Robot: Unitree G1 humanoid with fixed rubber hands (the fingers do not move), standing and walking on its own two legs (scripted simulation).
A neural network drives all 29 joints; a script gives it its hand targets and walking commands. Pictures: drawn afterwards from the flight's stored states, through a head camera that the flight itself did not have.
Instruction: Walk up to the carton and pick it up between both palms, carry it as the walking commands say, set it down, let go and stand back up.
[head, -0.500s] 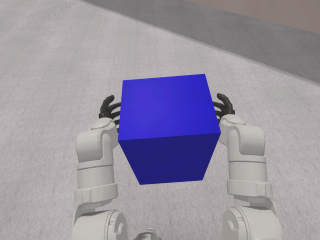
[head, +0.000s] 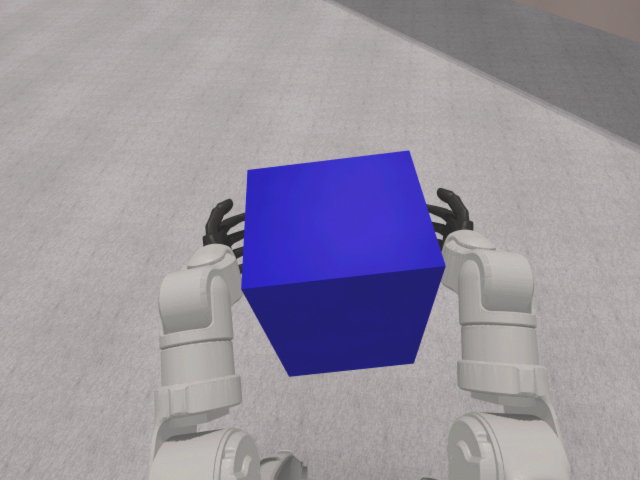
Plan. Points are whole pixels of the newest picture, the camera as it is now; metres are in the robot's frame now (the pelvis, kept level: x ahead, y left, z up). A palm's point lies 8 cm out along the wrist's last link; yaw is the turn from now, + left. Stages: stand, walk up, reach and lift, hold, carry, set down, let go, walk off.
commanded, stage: carry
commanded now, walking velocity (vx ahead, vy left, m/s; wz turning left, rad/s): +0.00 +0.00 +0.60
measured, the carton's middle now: (341, 278) +0.35 -0.01 +0.04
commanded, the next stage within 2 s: none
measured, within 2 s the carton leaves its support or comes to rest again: neither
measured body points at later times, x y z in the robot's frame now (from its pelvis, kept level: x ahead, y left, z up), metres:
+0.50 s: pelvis -0.02 +0.07 +0.00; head +0.01 +0.06 +0.45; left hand +0.29 +0.30 +0.10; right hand +0.36 +0.02 +0.09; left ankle +0.00 +0.23 -0.66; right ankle -0.01 +0.01 -0.71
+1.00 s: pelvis -0.05 +0.21 -0.01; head -0.02 +0.24 +0.44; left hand +0.17 +0.53 +0.07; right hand +0.33 +0.28 +0.07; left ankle -0.08 +0.34 -0.71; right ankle -0.04 +0.11 -0.69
